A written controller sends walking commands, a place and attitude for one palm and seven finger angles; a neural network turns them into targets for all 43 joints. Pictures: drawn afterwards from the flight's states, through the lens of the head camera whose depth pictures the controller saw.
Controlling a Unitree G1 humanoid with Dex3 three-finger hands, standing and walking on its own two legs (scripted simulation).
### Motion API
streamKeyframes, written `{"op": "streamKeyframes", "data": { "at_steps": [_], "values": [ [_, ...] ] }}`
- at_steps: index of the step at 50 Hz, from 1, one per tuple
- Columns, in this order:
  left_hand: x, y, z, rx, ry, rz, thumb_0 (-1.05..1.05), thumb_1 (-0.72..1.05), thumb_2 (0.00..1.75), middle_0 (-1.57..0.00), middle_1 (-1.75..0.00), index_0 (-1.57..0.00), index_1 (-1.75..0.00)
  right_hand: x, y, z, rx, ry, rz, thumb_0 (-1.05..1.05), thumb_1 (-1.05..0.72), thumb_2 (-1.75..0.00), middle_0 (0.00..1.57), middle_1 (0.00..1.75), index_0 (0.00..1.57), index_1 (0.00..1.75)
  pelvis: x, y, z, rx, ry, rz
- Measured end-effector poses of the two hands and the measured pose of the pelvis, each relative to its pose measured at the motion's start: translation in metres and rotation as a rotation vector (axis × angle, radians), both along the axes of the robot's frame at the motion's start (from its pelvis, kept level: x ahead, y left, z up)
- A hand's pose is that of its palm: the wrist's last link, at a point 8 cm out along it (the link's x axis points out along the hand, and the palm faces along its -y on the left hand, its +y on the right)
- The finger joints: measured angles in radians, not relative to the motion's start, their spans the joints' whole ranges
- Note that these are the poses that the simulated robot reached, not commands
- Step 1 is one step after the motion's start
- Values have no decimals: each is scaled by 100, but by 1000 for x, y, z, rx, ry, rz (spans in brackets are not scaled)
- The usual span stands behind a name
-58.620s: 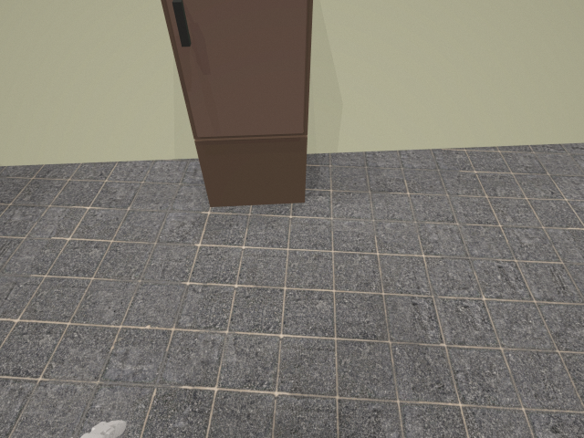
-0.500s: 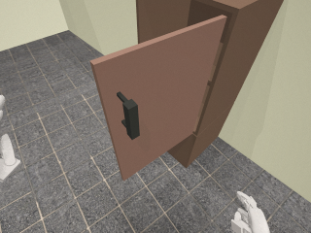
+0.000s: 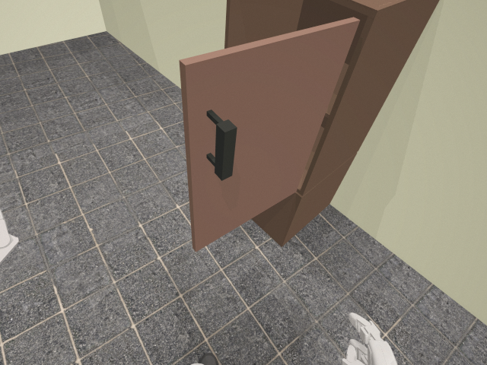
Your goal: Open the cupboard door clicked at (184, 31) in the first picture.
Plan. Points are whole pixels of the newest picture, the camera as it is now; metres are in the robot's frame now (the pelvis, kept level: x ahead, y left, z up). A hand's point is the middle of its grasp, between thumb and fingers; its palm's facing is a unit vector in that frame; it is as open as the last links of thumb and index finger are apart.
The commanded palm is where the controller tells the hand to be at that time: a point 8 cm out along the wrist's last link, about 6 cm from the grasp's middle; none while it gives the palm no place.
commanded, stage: step back with the hand held close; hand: left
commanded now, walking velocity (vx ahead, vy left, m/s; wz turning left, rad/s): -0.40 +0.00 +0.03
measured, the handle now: (218, 145) +0.48 +0.10 +0.09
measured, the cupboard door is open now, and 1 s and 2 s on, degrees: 84 84 84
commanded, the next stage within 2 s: stop stepping back and stand still in 0.06 s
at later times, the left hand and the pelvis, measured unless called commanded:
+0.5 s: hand out of the picture +0.09 +0.24 +0.16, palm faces +0.30 -0.80 -0.53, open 7.4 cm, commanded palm +0.04 +0.28 +0.18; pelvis -0.13 -0.01 -0.01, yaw -4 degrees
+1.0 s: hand out of the picture +0.05 +0.26 +0.17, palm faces +0.40 -0.75 -0.53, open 7.4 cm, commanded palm -0.01 +0.30 +0.18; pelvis -0.16 +0.00 -0.01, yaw -2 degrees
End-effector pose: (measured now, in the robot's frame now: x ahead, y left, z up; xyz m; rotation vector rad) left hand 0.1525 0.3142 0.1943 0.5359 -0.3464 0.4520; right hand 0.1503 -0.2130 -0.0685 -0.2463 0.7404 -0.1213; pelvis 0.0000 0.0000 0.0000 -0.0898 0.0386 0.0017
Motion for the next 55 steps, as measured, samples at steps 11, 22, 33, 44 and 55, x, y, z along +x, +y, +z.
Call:
{"op": "streamKeyframes", "data": {
  "at_steps": [11,22,33,44,55],
  "values": [
    [-31,-50,-6,43,17,-223,2,89,90,-22,-30,-21,-30,-49,-26,-6,-19,-34,-19,1,-90,-90,21,30,20,30,-64,-14,-12,64,-13,-108],
    [-60,-33,-10,28,103,-156,1,89,90,-22,-30,-21,-30,-144,-51,2,-31,-55,-164,1,-90,-90,20,30,20,30,-108,-12,-4,67,-82,-75],
    [-134,-30,-7,4,81,-85,1,89,90,-22,-30,-22,-30,-205,-52,-10,-69,103,-145,2,-90,-90,21,30,20,30,-142,-8,5,125,-27,-75],
    [-134,-10,-8,38,75,-64,2,89,90,-21,-30,-21,-30,-190,-10,-14,19,-41,-124,1,-90,-90,20,30,20,30,-156,11,-5,107,-59,-36],
    [-144,-13,-17,41,163,-24,1,89,90,-22,-30,-21,-30,-175,-8,-35,70,57,-44,1,-90,-90,21,30,20,30,-156,8,-4,104,-50,-13]
  ]
}}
